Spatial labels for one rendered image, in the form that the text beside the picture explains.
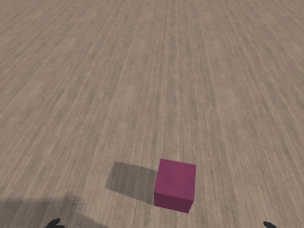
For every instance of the carton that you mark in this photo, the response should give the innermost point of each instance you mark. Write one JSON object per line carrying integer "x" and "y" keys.
{"x": 175, "y": 185}

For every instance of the robot left hand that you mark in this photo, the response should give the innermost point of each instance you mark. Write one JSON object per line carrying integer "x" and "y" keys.
{"x": 52, "y": 224}

